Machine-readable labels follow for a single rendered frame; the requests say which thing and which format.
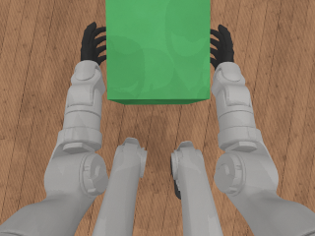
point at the robot left hand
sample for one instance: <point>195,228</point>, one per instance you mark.
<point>89,49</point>

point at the robot right upper arm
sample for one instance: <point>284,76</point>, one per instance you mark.
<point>250,181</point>

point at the robot left upper arm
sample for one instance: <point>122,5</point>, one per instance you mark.
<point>71,182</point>

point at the robot left forearm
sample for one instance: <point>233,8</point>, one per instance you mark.
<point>82,115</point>

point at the robot left thigh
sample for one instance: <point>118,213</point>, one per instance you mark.
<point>116,214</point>

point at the right robot shin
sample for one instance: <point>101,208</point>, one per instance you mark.
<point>187,144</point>

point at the robot right forearm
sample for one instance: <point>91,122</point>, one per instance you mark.
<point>235,113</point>

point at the carton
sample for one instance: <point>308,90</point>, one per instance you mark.
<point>158,52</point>

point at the robot right hand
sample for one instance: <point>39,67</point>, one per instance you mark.
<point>224,45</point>

